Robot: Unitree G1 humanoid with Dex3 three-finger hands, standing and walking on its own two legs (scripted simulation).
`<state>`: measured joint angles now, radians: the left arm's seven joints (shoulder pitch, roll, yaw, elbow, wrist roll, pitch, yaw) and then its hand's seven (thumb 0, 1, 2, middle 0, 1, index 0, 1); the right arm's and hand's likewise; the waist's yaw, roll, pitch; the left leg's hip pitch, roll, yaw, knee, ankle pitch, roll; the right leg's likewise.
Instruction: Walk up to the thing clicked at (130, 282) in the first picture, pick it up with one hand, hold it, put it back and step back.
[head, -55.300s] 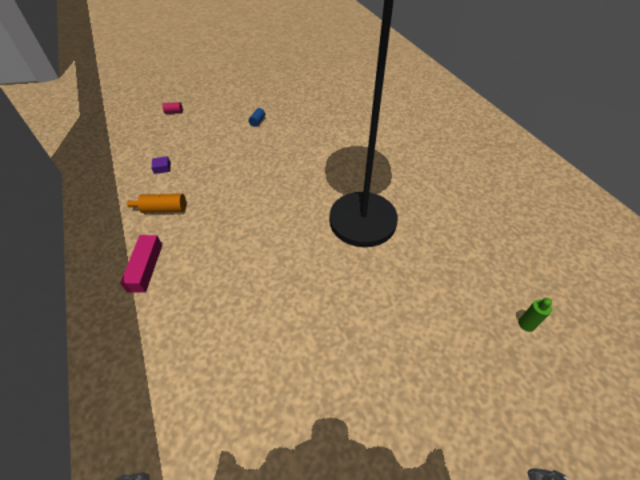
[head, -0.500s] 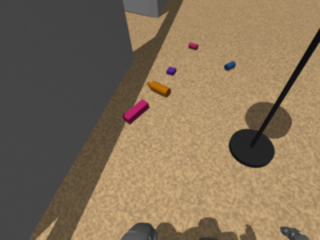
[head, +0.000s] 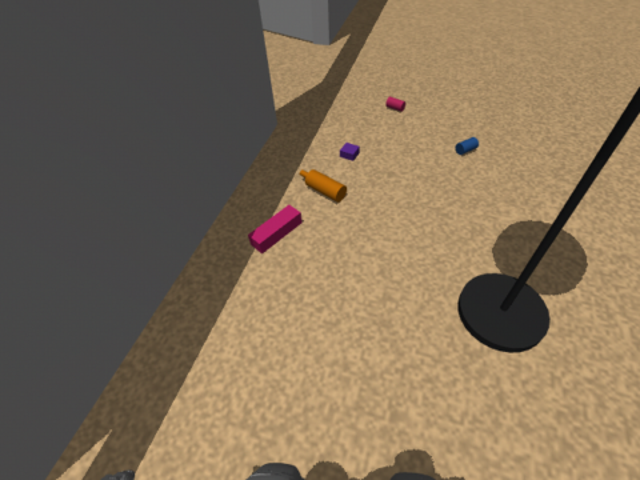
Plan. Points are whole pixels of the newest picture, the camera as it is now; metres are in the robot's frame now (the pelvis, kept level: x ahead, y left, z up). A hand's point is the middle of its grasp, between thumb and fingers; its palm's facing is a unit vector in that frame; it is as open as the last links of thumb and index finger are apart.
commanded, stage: step back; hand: left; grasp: from above
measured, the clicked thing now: (275, 228) +1.11 +0.26 -0.73
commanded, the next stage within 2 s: stand in 0.44 s
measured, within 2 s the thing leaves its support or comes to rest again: neither
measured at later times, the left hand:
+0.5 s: hand out of the picture +0.11 +0.29 -0.15, palm faces +0.03 -0.94 -0.35, open 7.4 cm
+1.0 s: hand out of the picture +0.11 +0.28 -0.13, palm faces -0.01 -0.94 -0.34, open 7.4 cm
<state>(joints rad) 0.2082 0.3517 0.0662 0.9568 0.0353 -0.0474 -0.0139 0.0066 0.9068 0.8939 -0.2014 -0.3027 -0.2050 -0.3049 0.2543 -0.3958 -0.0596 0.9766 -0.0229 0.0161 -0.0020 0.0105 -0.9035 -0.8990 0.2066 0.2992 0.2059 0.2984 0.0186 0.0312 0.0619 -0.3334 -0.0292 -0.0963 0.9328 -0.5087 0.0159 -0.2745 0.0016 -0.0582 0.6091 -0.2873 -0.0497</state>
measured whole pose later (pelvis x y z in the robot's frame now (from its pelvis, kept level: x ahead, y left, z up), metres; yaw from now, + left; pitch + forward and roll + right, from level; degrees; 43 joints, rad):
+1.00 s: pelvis +0.04 +0.02 +0.02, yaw +0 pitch -3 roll +0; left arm 0.09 0.35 0.00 1.15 0.00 -0.02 -0.01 0.01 0.91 0.89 -0.20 -0.30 -0.20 -0.30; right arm 0.08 -0.36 -0.01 1.15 -0.01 -0.01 0.01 0.01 -0.90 -0.90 0.21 0.30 0.21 0.30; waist 0.00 0.01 0.06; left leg -0.13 0.03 0.00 0.33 -0.16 -0.03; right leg -0.10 -0.01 -0.03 0.34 -0.20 0.00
